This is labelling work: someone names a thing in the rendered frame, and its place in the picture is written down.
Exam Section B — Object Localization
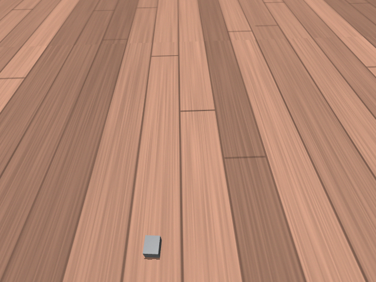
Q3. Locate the small box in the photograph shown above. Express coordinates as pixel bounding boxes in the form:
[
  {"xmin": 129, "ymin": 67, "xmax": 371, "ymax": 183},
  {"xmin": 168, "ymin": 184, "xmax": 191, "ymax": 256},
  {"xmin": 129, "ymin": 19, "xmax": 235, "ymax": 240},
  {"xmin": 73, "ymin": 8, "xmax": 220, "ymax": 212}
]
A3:
[{"xmin": 143, "ymin": 235, "xmax": 162, "ymax": 258}]

